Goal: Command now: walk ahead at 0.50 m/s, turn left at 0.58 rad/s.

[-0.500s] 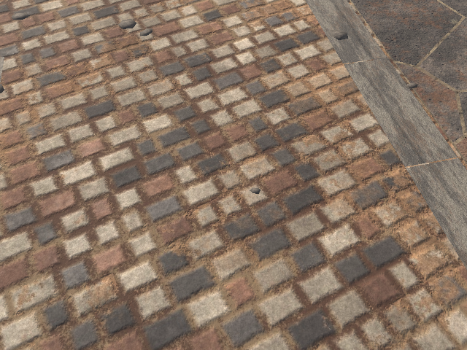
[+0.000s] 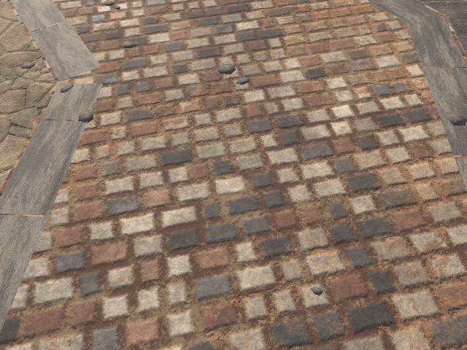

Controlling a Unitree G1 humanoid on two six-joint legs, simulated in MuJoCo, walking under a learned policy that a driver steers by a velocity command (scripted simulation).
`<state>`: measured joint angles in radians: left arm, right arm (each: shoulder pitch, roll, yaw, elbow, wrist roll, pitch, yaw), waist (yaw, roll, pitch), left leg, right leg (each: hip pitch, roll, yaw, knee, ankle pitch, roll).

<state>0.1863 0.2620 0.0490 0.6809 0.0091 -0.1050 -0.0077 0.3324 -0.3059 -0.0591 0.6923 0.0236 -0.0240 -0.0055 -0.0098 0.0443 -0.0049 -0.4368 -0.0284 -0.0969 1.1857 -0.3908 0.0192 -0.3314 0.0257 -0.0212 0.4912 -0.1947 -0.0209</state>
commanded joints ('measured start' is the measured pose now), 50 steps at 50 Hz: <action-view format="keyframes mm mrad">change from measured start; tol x16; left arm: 1 60 101 30 -20 3 -6 6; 15 77 208 50 120 -48 31 17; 19 292 100 -10 151 1 32 -6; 22 93 140 8 125 -21 77 14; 50 45 72 -11 244 -4 80 36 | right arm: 1 -50 -79 -30 -103 6 -9 9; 12 -254 0 1 -144 -16 -31 43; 17 -6 -165 -57 -91 -52 -31 19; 30 -273 -37 -2 -35 -42 7 6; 50 -150 -10 -10 179 -28 19 -24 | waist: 1 36 -161 7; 14 33 -153 -28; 19 -12 147 -471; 23 39 40 -137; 31 62 74 -88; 35 1 -167 57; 50 19 -39 -19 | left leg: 1 -274 119 -25 22 92 -13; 15 80 15 113 -705 406 46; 16 218 1 120 -764 520 74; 18 719 427 -348 -640 1363 326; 24 156 236 -121 -850 644 219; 33 -29 88 -34 -847 -164 35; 36 197 33 50 -742 81 -1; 50 270 57 43 -713 399 11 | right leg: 1 235 -272 282 -274 33 -142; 8 204 -237 21 -271 562 -162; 16 264 -193 -36 57 641 -61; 17 113 -135 -73 270 360 -8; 18 -160 -21 -27 595 -459 61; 20 -213 -86 109 701 -497 84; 32 226 -99 58 5 38 27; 35 -78 -132 121 -136 -340 -22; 50 82 -81 57 -58 76 8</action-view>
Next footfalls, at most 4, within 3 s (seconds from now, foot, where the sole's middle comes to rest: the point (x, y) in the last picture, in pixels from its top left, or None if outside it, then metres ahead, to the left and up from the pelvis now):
0.34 left None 0.30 0.15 -0.77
0.64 right None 0.28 -0.10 -0.77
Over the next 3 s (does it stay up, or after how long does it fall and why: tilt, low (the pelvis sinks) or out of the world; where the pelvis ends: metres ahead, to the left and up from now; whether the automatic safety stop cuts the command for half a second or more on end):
stays up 0.32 0.06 -0.01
